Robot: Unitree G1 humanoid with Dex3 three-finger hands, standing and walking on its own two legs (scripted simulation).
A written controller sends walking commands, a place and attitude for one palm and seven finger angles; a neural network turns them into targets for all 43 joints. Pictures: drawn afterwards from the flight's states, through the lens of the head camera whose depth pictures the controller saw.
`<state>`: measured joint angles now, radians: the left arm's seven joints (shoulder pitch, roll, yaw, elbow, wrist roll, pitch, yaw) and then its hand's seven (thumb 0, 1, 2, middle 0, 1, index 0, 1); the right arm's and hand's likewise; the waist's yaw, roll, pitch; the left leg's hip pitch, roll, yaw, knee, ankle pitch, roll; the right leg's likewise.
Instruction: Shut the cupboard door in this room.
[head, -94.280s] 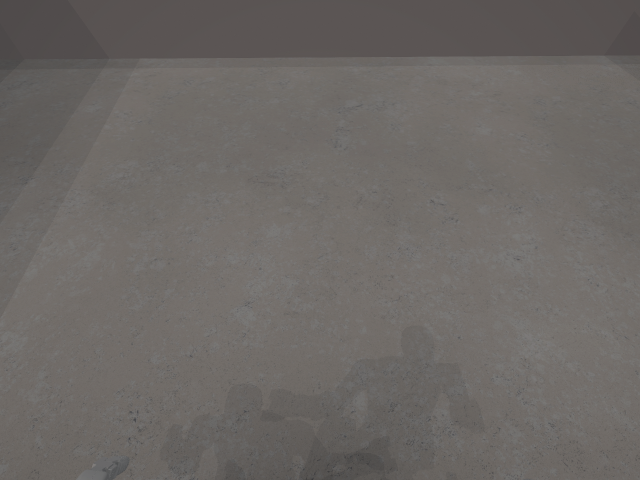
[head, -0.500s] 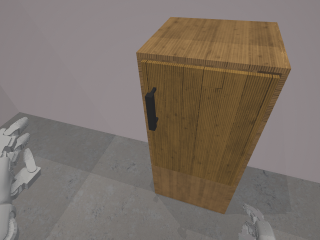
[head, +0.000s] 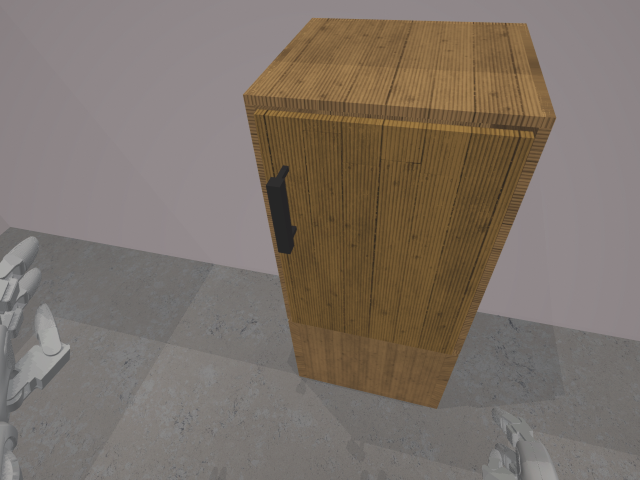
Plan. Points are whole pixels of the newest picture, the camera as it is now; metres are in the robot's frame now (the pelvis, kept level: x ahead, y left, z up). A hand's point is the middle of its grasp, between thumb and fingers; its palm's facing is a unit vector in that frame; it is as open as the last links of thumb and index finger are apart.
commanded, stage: step back with the hand held close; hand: left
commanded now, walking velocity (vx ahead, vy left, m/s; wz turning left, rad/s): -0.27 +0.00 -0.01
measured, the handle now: (285, 210) +0.56 +0.12 +0.02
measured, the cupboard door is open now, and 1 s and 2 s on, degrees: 0 0 0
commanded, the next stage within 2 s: stop stepping back and stand still in 1.16 s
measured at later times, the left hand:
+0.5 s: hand out of the picture +0.14 +0.29 +0.15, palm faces +0.45 -0.78 -0.43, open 7.4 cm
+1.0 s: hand out of the picture +0.04 +0.30 +0.17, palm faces +0.51 -0.72 -0.47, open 7.4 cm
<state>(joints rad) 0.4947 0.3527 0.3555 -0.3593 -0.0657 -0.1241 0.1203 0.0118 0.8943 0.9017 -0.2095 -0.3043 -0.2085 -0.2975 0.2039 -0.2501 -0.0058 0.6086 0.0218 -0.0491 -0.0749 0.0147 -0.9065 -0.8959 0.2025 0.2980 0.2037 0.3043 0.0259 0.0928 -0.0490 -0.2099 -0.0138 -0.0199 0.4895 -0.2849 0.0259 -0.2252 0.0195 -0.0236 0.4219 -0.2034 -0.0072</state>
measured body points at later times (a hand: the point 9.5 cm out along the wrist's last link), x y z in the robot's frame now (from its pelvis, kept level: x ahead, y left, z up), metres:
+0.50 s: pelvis -0.06 +0.02 -0.02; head -0.07 +0.04 +0.43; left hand +0.11 +0.33 +0.18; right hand +0.11 -0.22 -0.08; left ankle -0.02 +0.10 -0.74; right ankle +0.00 -0.12 -0.74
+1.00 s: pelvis -0.14 +0.01 -0.02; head -0.15 +0.04 +0.43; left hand +0.01 +0.34 +0.19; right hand +0.02 -0.23 -0.09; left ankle -0.02 +0.11 -0.74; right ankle -0.14 -0.13 -0.70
